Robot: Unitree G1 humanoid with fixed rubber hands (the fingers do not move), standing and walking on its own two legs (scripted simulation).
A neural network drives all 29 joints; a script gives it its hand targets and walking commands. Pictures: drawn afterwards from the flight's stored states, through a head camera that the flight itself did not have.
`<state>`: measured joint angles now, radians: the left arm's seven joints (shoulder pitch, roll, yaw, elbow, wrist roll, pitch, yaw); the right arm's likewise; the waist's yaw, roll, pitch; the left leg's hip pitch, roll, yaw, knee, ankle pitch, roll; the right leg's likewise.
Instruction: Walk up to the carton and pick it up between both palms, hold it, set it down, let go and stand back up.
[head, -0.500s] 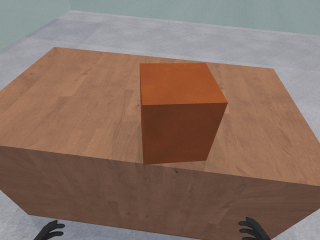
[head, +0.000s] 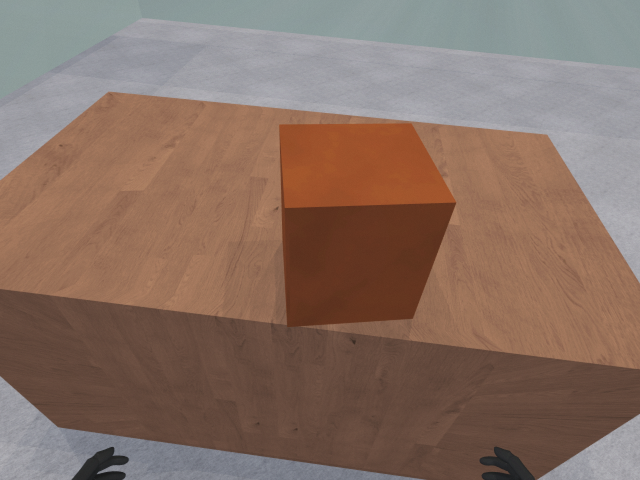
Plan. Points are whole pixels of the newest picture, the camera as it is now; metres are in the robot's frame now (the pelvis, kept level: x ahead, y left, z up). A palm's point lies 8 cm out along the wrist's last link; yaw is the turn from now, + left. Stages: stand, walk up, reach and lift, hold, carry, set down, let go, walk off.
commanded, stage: stand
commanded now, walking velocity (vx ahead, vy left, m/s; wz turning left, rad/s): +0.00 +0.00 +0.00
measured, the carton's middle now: (348, 225) +0.49 +0.01 +0.06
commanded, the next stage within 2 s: none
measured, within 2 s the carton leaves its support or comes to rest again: neither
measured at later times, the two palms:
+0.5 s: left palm out of the picture +0.09 +0.30 -0.08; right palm out of the picture +0.15 -0.25 -0.09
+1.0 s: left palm out of the picture +0.09 +0.30 -0.08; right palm out of the picture +0.15 -0.25 -0.09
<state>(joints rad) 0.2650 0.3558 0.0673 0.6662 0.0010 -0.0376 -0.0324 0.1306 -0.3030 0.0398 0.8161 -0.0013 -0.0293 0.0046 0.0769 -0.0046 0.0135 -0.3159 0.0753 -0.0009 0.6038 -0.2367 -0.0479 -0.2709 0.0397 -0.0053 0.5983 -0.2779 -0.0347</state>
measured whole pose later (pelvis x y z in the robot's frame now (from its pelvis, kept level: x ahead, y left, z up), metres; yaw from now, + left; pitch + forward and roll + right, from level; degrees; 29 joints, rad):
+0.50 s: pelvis +0.00 +0.00 +0.00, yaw +0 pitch -3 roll -1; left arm 0.24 0.36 0.06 0.72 0.00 -0.04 -0.03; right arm 0.13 -0.30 0.04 0.85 0.00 -0.02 0.00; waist 0.08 0.00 0.02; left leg -0.32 0.08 0.00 0.60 -0.23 -0.05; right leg -0.27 0.04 -0.01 0.59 -0.27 -0.03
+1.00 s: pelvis +0.00 +0.00 +0.00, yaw +0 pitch -3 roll -1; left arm 0.23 0.36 0.06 0.75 0.00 -0.04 -0.03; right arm 0.13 -0.30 0.04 0.87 0.00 -0.02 0.00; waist 0.08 0.00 0.02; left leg -0.32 0.08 0.00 0.58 -0.22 -0.05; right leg -0.27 0.04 -0.01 0.58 -0.26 -0.03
